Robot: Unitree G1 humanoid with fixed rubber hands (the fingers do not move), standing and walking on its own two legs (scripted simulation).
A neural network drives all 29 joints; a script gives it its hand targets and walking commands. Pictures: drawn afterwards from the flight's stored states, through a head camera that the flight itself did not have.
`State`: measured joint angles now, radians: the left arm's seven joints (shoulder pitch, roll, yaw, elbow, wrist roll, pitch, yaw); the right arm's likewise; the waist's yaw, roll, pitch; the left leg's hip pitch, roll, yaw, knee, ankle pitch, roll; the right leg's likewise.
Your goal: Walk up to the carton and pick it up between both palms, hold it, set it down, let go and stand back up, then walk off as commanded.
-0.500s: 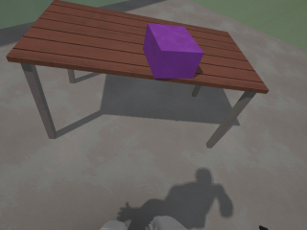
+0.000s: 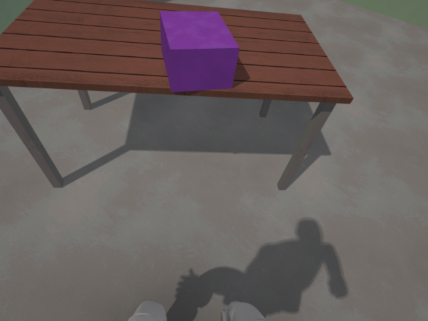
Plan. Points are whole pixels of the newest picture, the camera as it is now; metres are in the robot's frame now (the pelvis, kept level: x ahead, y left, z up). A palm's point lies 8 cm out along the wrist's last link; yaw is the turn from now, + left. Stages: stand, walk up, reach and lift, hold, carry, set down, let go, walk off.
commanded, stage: walk off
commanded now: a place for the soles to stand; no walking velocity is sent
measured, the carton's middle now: (195, 49) +0.92 +0.10 +0.02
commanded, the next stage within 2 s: none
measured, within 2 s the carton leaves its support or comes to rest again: neither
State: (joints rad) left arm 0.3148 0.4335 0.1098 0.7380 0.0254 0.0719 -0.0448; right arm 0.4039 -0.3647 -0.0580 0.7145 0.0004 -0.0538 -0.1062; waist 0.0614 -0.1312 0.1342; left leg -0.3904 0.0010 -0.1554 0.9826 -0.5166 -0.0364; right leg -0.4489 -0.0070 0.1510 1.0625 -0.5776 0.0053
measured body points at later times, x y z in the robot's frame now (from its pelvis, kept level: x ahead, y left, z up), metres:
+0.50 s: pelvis +0.05 -0.05 +0.02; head +0.08 -0.06 +0.47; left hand +0.10 +0.30 -0.05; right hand +0.14 -0.36 -0.09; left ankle +0.09 +0.11 -0.67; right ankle +0.03 -0.14 -0.67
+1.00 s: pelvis +0.01 -0.01 +0.03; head +0.03 +0.00 +0.48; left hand +0.09 +0.34 -0.06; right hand +0.11 -0.32 -0.07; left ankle +0.06 +0.13 -0.67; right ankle +0.04 -0.16 -0.67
